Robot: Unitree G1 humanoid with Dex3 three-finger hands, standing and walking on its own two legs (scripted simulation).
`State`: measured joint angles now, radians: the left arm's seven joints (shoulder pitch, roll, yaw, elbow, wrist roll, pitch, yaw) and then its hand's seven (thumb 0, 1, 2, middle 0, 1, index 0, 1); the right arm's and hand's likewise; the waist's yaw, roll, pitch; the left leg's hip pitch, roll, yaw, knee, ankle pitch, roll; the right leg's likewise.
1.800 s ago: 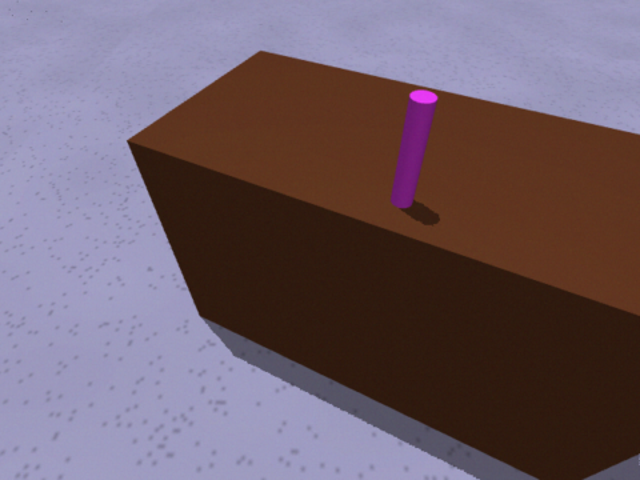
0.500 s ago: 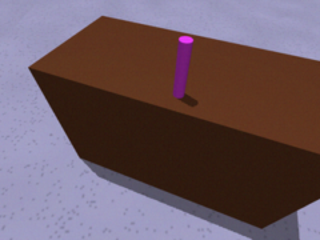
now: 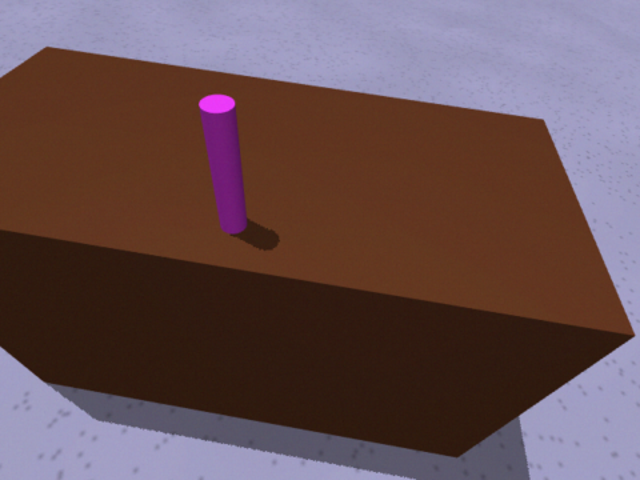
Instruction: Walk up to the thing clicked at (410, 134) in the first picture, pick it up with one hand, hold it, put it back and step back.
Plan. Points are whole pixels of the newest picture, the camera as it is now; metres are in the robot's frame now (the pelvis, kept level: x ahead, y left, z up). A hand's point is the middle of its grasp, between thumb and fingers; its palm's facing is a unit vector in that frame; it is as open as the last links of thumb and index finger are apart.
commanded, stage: walk up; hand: left
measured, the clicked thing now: (226, 172) +0.49 +0.17 +0.10
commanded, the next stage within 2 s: stand in 1.82 s
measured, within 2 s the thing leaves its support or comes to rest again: neither
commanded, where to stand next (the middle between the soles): +0.08 +0.00 m, yaw -6 degrees
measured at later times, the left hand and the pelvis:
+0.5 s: hand (160, 457) +0.18 +0.22 -0.14, palm faces -0.13 -0.90 -0.41, open 7.4 cm; pelvis +0.03 -0.03 -0.01, yaw -6 degrees
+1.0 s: hand out of the picture +0.14 +0.23 -0.14, palm faces -0.14 -0.92 -0.35, open 7.4 cm; pelvis +0.02 -0.01 +0.01, yaw -8 degrees
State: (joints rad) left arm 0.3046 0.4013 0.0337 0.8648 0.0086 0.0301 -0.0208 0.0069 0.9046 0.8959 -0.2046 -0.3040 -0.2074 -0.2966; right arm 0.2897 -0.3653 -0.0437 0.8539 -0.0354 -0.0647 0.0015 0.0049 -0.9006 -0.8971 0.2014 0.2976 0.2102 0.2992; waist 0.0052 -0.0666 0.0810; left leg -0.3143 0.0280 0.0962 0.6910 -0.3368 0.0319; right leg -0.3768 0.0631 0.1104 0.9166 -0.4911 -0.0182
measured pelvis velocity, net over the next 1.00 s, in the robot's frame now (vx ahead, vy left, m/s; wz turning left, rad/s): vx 0.02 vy -0.01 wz -0.14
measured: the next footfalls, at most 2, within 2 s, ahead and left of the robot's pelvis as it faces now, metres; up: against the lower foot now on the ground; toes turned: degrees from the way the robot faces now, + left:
right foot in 0.20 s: +0.10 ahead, -0.16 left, +0.00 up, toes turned -3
left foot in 0.44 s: +0.09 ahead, +0.12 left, +0.00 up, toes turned -3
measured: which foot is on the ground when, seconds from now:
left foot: down 0.00-0.20, up 0.22-0.42, down 0.44-1.00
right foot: up 0.00-0.18, down 0.20-1.00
